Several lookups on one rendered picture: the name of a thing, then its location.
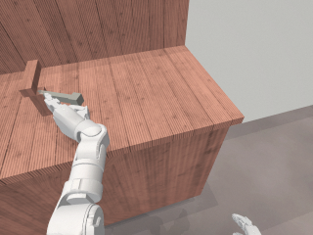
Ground robot left hand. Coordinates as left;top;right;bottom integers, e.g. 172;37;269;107
44;93;90;140

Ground left robot upper arm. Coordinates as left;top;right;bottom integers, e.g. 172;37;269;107
47;203;105;235

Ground tap lever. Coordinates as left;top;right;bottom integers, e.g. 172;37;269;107
37;90;84;106

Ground counter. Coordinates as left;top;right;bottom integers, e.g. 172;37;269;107
0;0;245;235

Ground robot right hand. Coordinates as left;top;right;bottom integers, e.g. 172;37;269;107
232;213;262;235

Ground left robot forearm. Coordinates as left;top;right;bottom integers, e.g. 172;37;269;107
46;119;111;235

